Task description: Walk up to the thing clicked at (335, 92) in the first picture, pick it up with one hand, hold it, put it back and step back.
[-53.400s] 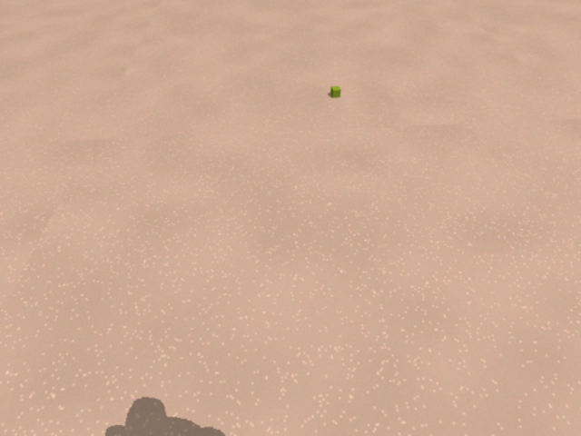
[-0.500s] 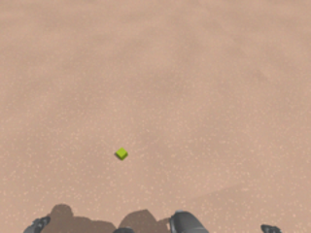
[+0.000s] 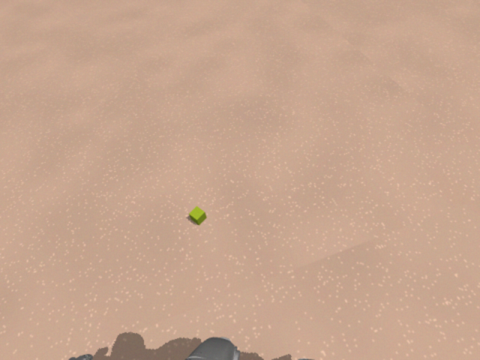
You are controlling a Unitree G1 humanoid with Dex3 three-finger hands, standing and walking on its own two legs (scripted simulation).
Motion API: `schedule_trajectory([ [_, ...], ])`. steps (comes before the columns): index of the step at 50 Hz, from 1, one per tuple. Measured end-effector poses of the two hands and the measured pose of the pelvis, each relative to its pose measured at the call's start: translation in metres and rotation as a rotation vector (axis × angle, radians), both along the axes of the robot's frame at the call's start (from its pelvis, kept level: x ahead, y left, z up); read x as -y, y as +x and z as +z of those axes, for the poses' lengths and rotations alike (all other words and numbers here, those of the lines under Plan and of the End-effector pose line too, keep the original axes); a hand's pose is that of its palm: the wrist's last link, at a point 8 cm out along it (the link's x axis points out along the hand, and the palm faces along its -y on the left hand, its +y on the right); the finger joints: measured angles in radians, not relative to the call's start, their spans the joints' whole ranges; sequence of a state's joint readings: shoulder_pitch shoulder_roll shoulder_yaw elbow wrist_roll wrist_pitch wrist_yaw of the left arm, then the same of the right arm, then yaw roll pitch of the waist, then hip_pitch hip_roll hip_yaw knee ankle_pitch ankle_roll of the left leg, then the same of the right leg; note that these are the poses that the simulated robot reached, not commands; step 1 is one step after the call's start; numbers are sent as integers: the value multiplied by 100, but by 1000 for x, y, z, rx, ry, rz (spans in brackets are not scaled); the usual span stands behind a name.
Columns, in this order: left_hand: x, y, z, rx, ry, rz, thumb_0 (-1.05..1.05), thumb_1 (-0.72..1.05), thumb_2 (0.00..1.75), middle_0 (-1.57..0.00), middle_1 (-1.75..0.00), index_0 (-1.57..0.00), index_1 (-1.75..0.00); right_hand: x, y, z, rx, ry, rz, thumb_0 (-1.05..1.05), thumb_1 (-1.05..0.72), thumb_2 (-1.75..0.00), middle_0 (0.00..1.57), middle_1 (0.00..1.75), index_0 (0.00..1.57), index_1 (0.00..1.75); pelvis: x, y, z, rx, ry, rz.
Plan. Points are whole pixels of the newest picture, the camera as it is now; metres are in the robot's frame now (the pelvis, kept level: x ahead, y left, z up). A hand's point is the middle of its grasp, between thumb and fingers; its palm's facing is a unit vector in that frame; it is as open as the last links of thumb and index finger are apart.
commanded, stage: step back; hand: left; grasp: from above
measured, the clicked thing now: (197, 215) +0.78 +0.29 -0.74
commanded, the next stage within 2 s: stand in 1.68 s
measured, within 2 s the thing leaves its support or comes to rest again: neither
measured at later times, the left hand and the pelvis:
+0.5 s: hand out of the picture -0.10 +0.28 -0.16, palm faces -0.04 -0.91 -0.42, open 7.4 cm; pelvis -0.19 +0.01 -0.01, yaw -2 degrees
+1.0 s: hand out of the picture -0.23 +0.30 -0.15, palm faces +0.03 -0.92 -0.38, open 7.4 cm; pelvis -0.28 +0.02 +0.00, yaw +2 degrees
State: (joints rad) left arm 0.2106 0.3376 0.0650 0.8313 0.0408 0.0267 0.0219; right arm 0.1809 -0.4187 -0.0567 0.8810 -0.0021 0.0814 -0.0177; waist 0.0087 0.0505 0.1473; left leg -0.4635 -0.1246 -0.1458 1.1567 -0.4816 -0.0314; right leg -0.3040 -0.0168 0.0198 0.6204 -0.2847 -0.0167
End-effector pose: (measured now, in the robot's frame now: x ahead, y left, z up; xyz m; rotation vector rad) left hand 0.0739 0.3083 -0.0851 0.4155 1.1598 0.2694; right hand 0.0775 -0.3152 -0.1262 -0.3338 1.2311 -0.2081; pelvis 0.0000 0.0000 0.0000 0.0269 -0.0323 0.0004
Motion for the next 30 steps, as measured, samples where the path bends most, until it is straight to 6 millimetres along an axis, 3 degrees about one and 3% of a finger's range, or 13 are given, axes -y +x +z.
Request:
schedule_trajectory([
  [6, -16, -6, -5, 119, 1, -18, 0, 90, 90, -21, -30, -20, -30, -7, -54, -1, -77, -38, 39, 1, -91, -90, 20, 30, 20, 30, -11, -45, -8, 0, -10, 55],
  [11, -30, -34, -21, 119, -31, -11, 0, 91, 90, -21, -30, -20, -30, -24, -87, 7, -43, -44, 52, 1, -91, -90, 20, 30, 20, 30, -23, -85, -12, 21, -7, 54],
  [19, -28, -108, -23, 43, -62, 3, 0, 91, 90, -20, -30, -20, -30, -34, -114, 27, 59, -43, 68, 1, -90, -90, 21, 30, 21, 30, -22, -137, -1, 8, -44, 10],
  [25, -17, -177, -30, -32, -38, -22, 0, 91, 90, -20, -30, -20, -30, -22, -134, 13, 144, -15, 69, 1, -90, -90, 21, 30, 21, 30, -12, -186, -13, 3, -39, -43],
  [30, -8, -237, -19, -68, -33, -1, 0, 91, 90, -21, -30, -20, -30, -17, -173, 9, 117, 7, 35, 1, -91, -90, 21, 30, 21, 30, -7, -219, -6, 12, -19, -44],
])
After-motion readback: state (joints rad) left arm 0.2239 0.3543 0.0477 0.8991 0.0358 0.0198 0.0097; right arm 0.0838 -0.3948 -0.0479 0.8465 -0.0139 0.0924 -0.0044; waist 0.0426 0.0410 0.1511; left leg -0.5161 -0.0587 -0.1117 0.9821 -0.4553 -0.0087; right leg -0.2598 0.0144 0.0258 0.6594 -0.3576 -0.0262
